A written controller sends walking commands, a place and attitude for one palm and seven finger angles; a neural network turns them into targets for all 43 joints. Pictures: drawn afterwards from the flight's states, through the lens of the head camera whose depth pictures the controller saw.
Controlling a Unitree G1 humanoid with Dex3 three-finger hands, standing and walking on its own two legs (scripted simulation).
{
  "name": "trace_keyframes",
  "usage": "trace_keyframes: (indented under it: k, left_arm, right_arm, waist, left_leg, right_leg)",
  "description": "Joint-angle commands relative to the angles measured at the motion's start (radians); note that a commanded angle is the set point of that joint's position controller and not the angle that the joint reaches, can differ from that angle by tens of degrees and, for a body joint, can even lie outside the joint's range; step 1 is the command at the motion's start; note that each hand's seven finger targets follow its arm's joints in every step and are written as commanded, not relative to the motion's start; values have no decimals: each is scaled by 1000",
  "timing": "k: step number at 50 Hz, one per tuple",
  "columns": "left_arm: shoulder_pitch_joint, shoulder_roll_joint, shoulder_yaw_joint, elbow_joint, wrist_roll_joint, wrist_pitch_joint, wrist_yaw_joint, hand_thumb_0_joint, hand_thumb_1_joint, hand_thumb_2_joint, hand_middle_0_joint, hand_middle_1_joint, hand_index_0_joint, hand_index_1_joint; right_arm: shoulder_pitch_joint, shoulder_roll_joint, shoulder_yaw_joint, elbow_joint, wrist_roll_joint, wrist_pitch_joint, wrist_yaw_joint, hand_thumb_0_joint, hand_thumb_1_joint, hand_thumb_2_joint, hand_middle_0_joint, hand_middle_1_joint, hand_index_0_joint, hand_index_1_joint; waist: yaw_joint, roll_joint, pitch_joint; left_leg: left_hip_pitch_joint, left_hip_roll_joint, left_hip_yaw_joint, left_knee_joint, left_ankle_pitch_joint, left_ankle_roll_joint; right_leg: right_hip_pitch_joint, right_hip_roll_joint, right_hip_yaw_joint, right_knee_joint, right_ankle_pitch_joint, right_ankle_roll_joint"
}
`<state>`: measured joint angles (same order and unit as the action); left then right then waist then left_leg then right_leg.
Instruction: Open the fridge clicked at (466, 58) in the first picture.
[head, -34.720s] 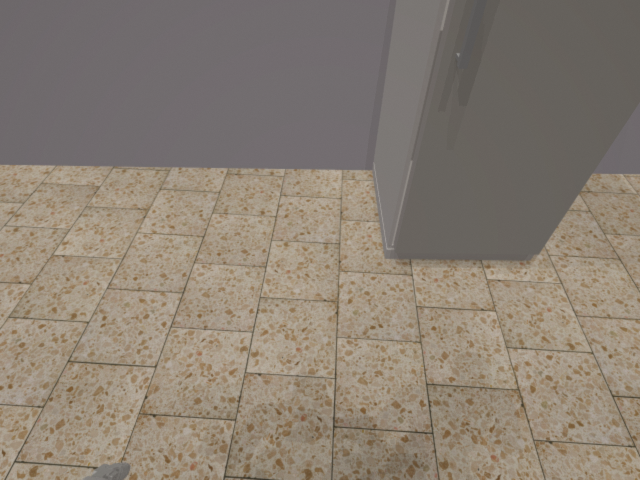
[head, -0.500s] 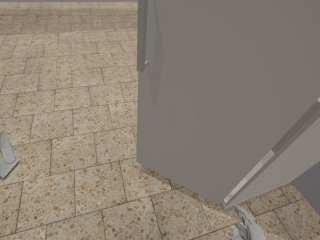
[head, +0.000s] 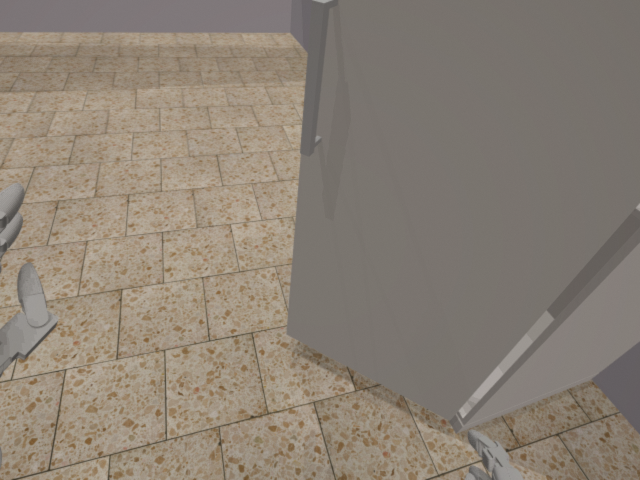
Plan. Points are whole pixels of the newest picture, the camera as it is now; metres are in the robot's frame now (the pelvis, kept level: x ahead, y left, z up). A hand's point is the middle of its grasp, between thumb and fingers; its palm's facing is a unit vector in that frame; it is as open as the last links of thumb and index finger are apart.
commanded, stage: stop stepping back and stand still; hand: left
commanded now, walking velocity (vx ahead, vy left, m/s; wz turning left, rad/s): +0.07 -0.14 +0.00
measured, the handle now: (318, 83) +0.70 +0.04 +0.20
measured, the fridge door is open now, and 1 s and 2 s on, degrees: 42 42 42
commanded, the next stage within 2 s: let the arm hang, fingers relaxed in 0.08 s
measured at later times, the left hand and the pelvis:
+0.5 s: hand out of the picture +0.13 +0.16 -0.17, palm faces +0.03 -1.00 -0.09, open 6.9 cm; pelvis +0.03 +0.01 -0.01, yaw +1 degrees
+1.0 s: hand out of the picture +0.03 +0.21 -0.17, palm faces +0.00 -0.97 -0.23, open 7.4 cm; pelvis +0.04 +0.02 +0.00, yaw -1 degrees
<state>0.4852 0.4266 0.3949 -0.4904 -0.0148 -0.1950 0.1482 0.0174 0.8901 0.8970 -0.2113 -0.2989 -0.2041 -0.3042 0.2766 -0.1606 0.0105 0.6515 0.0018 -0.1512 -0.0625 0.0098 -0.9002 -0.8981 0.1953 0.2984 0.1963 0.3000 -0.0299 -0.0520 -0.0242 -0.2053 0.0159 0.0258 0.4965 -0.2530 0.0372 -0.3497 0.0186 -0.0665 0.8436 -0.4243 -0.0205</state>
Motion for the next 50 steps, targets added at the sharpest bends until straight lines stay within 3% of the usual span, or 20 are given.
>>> trace_keyframes:
  k: [1,3,6,7,8,9,10,12,13,15,17,18,20,23,26,28,29,31,38,50]
  left_arm:
    - [28,183,172,-159,-15,-61,16,0,900,900,-200,-300,-200,-300]
    - [-24,173,160,-108,-14,-53,4,0,900,900,-200,-300,-200,-300]
    - [-110,180,132,-28,-26,-41,-2,0,900,900,-200,-300,-200,-300]
    - [-128,150,107,-22,-27,-36,-1,0,900,900,-200,-300,-200,-300]
    - [-118,111,76,-2,-26,-28,-2,0,900,900,-200,-300,-200,-300]
    - [-96,-55,-284,604,52,112,-103,0,900,900,-200,-300,-200,-300]
    - [-74,-107,-267,635,59,185,-133,0,900,900,-200,-300,-200,-300]
    - [-73,-148,-293,674,51,210,-139,0,900,900,-200,-300,-200,-300]
    - [-112,-137,-303,710,48,210,-138,0,900,900,-200,-300,-200,-300]
    - [-149,-104,-314,817,49,203,-134,0,900,900,-200,-300,-200,-300]
    - [-153,-85,-325,948,50,201,-124,0,900,900,-200,-300,-200,-300]
    - [-164,-76,-335,1012,47,199,-121,0,900,900,-200,-300,-200,-300]
    - [-188,-63,-352,1117,40,195,-121,0,900,900,-200,-300,-200,-300]
    - [-184,-83,-369,1246,31,196,-118,0,900,900,-200,-300,-200,-300]
    - [-176,-118,-359,1300,33,197,-114,0,900,900,-200,-300,-200,-300]
    - [-189,-126,-366,1342,30,201,-115,0,900,900,-200,-300,-200,-300]
    - [-193,-126,-366,1357,30,200,-116,0,900,900,-200,-300,-200,-300]
    - [-195,-131,-371,1394,28,200,-117,0,900,900,-200,-300,-200,-300]
    - [-165,-138,-381,1483,23,196,-114,0,900,900,-200,-300,-200,-300]
    - [-118,-155,-387,1553,23,192,-106,0,900,900,-200,-300,-200,-300]
  right_arm:
    - [-117,-162,-50,-159,4,-19,-5,0,-900,-900,200,300,200,300]
    - [-119,-169,-57,-162,4,-5,-6,0,-900,-900,200,300,200,300]
    - [-110,-160,-53,-153,8,-4,-6,0,-900,-900,200,300,200,300]
    - [-92,-150,-55,-136,10,-11,-3,0,-900,-900,200,300,200,300]
    - [-84,-157,-61,-126,13,-14,-2,0,-900,-900,200,300,200,300]
    - [-103,-228,-101,30,-5,-40,84,0,-900,-900,200,300,200,300]
    - [-22,-202,-84,20,-7,61,76,0,-900,-900,200,300,200,300]
    - [-63,-176,-56,7,-21,98,63,0,-900,-900,200,300,200,300]
    - [-79,-182,-48,-7,-28,104,60,0,-900,-900,200,300,200,300]
    - [-74,-196,-41,-7,-37,109,55,0,-900,-900,200,300,200,300]
    - [-59,-193,-37,20,-34,122,50,0,-900,-900,200,300,200,300]
    - [-56,-182,-32,38,-30,127,49,0,-900,-900,200,300,200,300]
    - [-40,-164,-20,75,-28,129,47,0,-900,-900,200,300,200,300]
    - [-30,-138,-9,138,-27,131,41,0,-900,-900,200,300,200,300]
    - [0,-118,-16,168,-29,137,34,0,-900,-900,200,300,200,300]
    - [14,-118,-17,195,-26,142,33,0,-900,-900,200,300,200,300]
    - [24,-116,-18,203,-21,144,30,0,-900,-900,200,300,200,300]
    - [47,-125,-21,227,-22,144,29,0,-900,-900,200,300,200,300]
    - [96,-119,-19,296,-18,141,26,0,-900,-900,200,300,200,300]
    - [127,-85,-9,370,-13,136,23,0,-900,-900,200,300,200,300]
  waist:
    - [32,257,2]
    - [22,159,0]
    - [1,-69,25]
    - [7,-142,18]
    - [9,-145,42]
    - [-59,-68,56]
    - [-29,-18,-7]
    - [18,82,-30]
    - [26,71,-19]
    - [35,-9,-32]
    - [40,-74,-71]
    - [36,-62,-86]
    - [29,43,-99]
    - [33,230,-77]
    - [34,268,-81]
    - [35,238,-32]
    - [38,166,0]
    - [34,110,21]
    - [31,18,54]
    - [30,50,92]
  left_leg:
    - [-171,185,-162,-243,-341,55]
    - [-217,136,-111,-126,-312,39]
    - [-199,45,-22,153,-179,7]
    - [-148,20,-20,154,-166,-4]
    - [-88,16,-24,109,-113,-5]
    - [-151,98,-55,190,126,-37]
    - [-80,87,-108,142,323,-28]
    - [-105,142,-168,26,427,20]
    - [-143,152,-207,-14,456,41]
    - [-113,139,-208,-7,571,43]
    - [-82,97,-156,18,511,17]
    - [-65,74,-126,20,441,3]
    - [-30,59,-97,-4,388,-7]
    - [-6,65,-100,-50,346,-1]
    - [4,73,-109,-53,321,12]
    - [-20,82,-121,-84,276,16]
    - [-32,86,-125,-85,274,22]
    - [-37,89,-133,-100,255,22]
    - [2,85,-112,-125,259,27]
    - [20,78,-89,-153,256,28]
  right_leg:
    - [225,11,-58,-362,44,-6]
    - [312,-15,-13,-461,101,-18]
    - [186,-213,267,-563,163,-109]
    - [120,-259,319,-594,122,-133]
    - [69,-249,303,-601,120,-132]
    - [39,-278,102,-359,440,-112]
    - [-4,-198,99,-269,503,-78]
    - [33,-120,41,-214,378,-5]
    - [86,-98,36,-216,345,11]
    - [171,-97,57,-264,433,3]
    - [243,-130,96,-301,561,-24]
    - [264,-153,117,-316,599,-41]
    - [276,-164,126,-327,605,-48]
    - [268,-137,110,-362,435,-38]
    - [273,-129,82,-395,392,-37]
    - [260,-119,70,-411,334,-34]
    - [256,-116,64,-424,341,-32]
    - [249,-120,69,-428,331,-36]
    - [225,-132,81,-444,341,-34]
    - [203,-137,96,-446,330,-32]
